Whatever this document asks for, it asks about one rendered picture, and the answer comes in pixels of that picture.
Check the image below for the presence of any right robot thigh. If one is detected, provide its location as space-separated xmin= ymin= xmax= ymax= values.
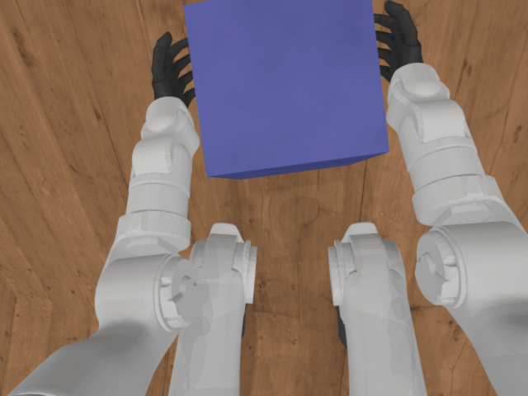
xmin=328 ymin=233 xmax=427 ymax=396

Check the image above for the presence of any carton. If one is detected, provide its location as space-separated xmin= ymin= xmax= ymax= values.
xmin=183 ymin=0 xmax=389 ymax=180

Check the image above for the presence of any left robot upper arm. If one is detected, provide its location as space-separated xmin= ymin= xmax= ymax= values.
xmin=7 ymin=253 xmax=201 ymax=396

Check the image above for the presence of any right robot forearm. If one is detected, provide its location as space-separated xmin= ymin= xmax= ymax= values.
xmin=386 ymin=63 xmax=528 ymax=237

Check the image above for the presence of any left robot forearm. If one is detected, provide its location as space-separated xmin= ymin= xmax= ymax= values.
xmin=95 ymin=97 xmax=200 ymax=314

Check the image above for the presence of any robot left hand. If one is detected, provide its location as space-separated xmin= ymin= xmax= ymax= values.
xmin=151 ymin=31 xmax=196 ymax=109

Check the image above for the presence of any robot right hand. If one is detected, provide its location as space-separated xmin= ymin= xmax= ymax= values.
xmin=374 ymin=0 xmax=423 ymax=84

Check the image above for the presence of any robot left shin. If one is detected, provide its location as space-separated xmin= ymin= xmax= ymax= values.
xmin=189 ymin=223 xmax=245 ymax=316

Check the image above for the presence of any right robot upper arm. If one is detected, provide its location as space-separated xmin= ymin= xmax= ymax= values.
xmin=415 ymin=221 xmax=528 ymax=396

